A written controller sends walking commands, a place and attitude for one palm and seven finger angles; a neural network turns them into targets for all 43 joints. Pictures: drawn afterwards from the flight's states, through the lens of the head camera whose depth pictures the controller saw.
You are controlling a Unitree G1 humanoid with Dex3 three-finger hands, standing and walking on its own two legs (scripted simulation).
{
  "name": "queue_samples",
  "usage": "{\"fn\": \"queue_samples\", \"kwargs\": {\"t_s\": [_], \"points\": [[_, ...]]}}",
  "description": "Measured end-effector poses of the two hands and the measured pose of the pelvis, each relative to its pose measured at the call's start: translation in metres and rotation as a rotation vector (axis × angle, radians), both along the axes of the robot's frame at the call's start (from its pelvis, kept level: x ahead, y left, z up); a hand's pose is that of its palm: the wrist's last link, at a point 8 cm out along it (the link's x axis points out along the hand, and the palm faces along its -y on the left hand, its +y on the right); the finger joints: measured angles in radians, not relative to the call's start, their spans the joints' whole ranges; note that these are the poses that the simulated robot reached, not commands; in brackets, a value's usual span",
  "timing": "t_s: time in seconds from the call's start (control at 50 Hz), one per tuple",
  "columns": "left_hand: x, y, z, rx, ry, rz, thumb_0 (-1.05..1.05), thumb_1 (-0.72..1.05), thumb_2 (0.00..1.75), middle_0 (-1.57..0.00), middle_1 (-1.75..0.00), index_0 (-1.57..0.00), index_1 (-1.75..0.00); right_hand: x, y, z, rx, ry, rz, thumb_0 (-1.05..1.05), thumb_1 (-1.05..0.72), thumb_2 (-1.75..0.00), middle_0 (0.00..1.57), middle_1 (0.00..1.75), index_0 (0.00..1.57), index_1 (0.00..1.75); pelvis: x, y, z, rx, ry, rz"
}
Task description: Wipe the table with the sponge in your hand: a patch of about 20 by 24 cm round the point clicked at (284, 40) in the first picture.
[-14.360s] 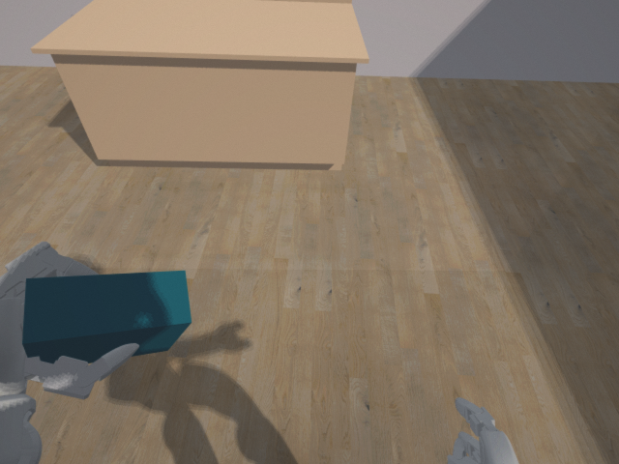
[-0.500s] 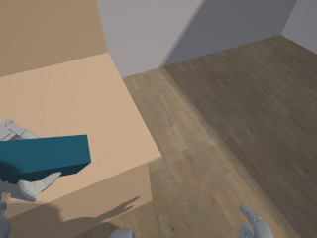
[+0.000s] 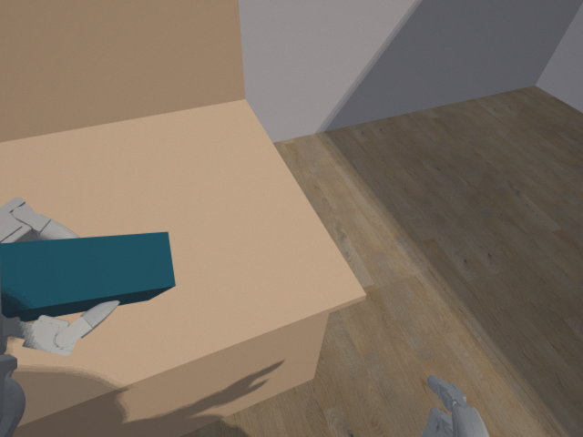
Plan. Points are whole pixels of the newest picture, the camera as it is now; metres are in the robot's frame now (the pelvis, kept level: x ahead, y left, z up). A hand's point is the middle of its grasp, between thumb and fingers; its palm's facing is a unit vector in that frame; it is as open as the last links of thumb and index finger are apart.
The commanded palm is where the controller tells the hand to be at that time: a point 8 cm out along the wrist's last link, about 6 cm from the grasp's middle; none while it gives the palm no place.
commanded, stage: come to a stop and stand still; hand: left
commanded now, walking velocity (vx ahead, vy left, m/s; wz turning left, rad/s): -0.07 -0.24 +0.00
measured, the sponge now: (114, 275) +0.23 +0.21 +0.17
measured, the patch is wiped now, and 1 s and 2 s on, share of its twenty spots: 0.00 0.00 0.00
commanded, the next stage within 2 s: look again from close up in 1.64 s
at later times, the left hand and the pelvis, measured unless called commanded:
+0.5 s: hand (11, 228) +0.24 +0.29 +0.22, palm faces +0.48 -0.78 -0.40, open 9.3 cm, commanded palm +0.15 +0.28 +0.20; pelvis -0.01 +0.00 +0.02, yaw +0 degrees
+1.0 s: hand (20, 253) +0.24 +0.30 +0.18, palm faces +0.39 -0.83 -0.39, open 9.3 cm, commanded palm +0.18 +0.32 +0.20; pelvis +0.02 +0.04 +0.02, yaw +2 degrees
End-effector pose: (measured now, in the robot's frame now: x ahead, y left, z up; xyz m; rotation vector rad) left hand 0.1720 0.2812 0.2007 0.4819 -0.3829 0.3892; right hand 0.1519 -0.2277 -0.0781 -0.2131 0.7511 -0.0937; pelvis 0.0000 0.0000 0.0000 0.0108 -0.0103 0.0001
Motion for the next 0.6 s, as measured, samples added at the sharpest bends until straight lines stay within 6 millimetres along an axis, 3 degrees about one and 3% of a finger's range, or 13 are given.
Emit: {"fn": "queue_samples", "kwargs": {"t_s": [0.08,0.2,0.36,0.46,0.52,0.6], "points": [[0.01,0.017,-0.009,-0.038,0.047,0.009,-0.01,-0.44,1.03,-0.81,-1.35,-0.83,-1.35,-0.001,0.016,0.01,0.005,-0.012,-0.026,0.01,-0.91,-0.9,0.2,0.3,0.21,0.3,-0.002,0.007,0.006,0.014,-0.001,0.001],[0.003,0.004,0.004,-0.03,0.045,-0.058,-0.01,-0.44,1.03,-0.81,-1.35,-0.83,-1.35,0.0,0.028,0.026,0.018,-0.061,0.012,0.01,-0.9,-0.9,0.2,0.3,0.21,0.3,-0.003,0.008,0.016,-0.005,0.008,-0.007],[0.002,0.015,0.004,-0.028,0.112,-0.017,-0.01,-0.44,1.03,-0.81,-1.35,-0.83,-1.35,0.001,0.015,0.031,-0.003,-0.063,-0.012,0.01,-0.9,-0.9,0.2,0.3,0.21,0.3,-0.004,0.007,0.022,-0.033,-0.002,-0.005],[0.023,0.043,0.033,0.069,-0.015,0.041,-0.01,-0.44,1.03,-0.81,-1.35,-0.83,-1.35,-0.001,0.007,0.026,-0.024,-0.042,0.06,0.01,-0.91,-0.9,0.2,0.3,0.21,0.3,-0.011,0.001,0.018,-0.026,0.008,0.008],[0.027,0.036,0.031,0.053,-0.024,0.006,-0.01,-0.44,1.03,-0.81,-1.35,-0.83,-1.35,-0.002,0.0,0.027,-0.016,-0.042,0.052,0.01,-0.9,-0.9,0.2,0.3,0.21,0.3,-0.006,0.003,0.017,-0.026,0.032,-0.004],[0.026,0.018,0.008,0.018,0.063,-0.086,-0.01,-0.44,1.03,-0.81,-1.35,-0.83,-1.35,-0.004,-0.006,0.025,-0.028,-0.015,0.034,0.01,-0.91,-0.9,0.2,0.3,0.21,0.3,0.005,0.009,0.018,-0.023,0.05,-0.001]]}}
